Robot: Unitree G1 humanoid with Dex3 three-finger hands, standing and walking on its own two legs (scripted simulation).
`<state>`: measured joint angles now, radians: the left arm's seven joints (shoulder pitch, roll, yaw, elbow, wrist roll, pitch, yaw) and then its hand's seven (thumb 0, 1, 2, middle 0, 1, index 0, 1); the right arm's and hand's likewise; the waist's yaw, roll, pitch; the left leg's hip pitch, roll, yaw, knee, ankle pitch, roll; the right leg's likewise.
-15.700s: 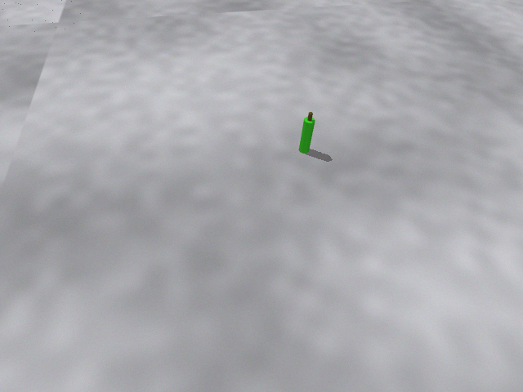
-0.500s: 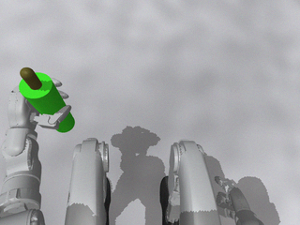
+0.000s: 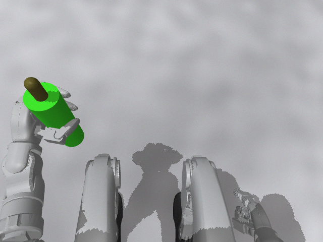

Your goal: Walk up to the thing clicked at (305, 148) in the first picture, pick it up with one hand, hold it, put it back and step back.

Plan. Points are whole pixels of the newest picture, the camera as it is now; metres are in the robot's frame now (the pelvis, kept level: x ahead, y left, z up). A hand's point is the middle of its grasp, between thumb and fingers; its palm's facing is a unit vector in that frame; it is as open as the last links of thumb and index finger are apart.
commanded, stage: lift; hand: left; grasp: from the side
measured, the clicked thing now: (57, 116) +0.39 +0.23 -0.01
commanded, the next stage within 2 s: hold in 1.68 s
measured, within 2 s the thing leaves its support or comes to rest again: neither
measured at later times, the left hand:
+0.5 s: hand (23, 78) +0.38 +0.21 +0.16, palm faces +0.10 -0.99 -0.03, open 8.5 cm
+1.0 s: hand out of the picture +0.38 +0.21 +0.27, palm faces +0.09 -1.00 -0.02, open 8.5 cm
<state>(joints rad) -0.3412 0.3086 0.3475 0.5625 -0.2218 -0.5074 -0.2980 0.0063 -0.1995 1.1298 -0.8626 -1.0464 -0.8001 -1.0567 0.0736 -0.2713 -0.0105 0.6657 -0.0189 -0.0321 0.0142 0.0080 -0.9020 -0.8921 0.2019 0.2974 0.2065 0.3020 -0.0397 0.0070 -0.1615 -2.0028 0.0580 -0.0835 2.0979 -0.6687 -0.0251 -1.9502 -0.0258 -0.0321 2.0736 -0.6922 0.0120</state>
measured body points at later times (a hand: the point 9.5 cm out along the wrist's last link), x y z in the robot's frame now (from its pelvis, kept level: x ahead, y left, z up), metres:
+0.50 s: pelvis +0.03 +0.00 +0.13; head +0.19 +0.02 +0.56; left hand +0.37 +0.26 +0.16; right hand +0.22 -0.24 +0.01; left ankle +0.09 +0.13 -0.39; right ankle +0.09 -0.13 -0.39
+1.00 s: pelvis +0.06 +0.01 +0.24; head +0.15 +0.02 +0.68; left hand +0.37 +0.26 +0.28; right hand +0.22 -0.23 +0.13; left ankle +0.09 +0.13 -0.39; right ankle +0.09 -0.13 -0.39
